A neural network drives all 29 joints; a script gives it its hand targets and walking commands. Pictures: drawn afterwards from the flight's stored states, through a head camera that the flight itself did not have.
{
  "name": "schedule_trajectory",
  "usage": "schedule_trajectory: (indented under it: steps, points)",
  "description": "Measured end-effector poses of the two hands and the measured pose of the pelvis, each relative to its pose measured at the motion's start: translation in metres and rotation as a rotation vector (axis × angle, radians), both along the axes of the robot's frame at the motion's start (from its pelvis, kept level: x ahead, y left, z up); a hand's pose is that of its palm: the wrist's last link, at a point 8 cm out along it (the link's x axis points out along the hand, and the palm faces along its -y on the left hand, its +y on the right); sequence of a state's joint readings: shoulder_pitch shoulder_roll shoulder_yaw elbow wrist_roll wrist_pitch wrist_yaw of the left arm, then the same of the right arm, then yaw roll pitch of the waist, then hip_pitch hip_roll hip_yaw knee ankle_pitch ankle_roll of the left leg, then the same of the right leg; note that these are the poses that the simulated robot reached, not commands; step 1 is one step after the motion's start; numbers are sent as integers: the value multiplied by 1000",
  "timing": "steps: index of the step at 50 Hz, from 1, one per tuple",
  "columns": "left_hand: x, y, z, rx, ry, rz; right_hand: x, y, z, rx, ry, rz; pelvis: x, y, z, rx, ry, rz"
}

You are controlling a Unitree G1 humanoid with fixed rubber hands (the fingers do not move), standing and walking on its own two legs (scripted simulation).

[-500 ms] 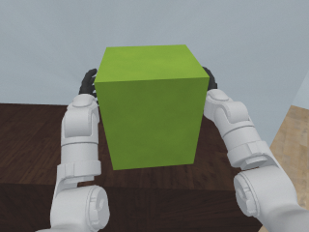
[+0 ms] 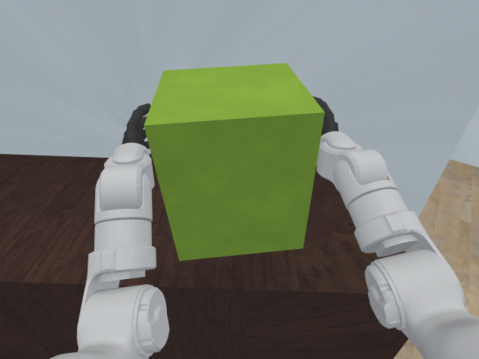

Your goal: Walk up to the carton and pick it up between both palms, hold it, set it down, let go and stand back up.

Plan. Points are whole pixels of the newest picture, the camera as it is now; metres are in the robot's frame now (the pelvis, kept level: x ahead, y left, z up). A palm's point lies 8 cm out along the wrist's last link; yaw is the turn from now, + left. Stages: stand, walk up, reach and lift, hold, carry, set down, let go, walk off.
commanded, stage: hold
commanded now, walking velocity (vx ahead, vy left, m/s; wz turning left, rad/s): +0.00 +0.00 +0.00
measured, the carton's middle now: (233, 160) +0.38 +0.00 +0.21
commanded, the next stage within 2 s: none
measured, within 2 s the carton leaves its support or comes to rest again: neither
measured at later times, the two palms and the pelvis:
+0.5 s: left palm (135, 153) +0.36 +0.16 +0.24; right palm (325, 143) +0.37 -0.14 +0.25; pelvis +0.00 +0.00 +0.00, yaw +0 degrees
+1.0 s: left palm (135, 151) +0.36 +0.16 +0.25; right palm (326, 141) +0.37 -0.14 +0.26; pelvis -0.01 +0.00 +0.00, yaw +0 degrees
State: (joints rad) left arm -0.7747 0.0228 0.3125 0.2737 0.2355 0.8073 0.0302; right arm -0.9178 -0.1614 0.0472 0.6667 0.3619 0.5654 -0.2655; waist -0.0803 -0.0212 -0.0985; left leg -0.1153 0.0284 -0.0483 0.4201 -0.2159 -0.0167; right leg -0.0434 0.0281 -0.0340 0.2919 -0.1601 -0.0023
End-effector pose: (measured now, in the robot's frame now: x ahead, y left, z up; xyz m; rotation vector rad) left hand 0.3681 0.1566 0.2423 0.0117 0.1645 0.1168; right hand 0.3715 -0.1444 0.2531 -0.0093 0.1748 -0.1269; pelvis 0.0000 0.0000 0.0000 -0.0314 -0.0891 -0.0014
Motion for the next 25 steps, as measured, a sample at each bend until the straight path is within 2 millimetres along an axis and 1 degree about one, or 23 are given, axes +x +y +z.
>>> schedule_trajectory:
  steps: [10, 17, 25]
  points:
    - [-3, 0, -4, 4, 6, 3, -2, 0, -4, 5, 6, 3, 3, 1, 0, -1, -13, 3]
    - [-4, 0, -2, 0, 6, 6, -2, 0, -5, 11, 6, 4, 3, 1, 0, 0, -16, 1]
    - [-5, 1, 0, -2, 5, 7, -3, 1, -1, 9, 5, 4, 0, 0, 0, 0, -16, 1]
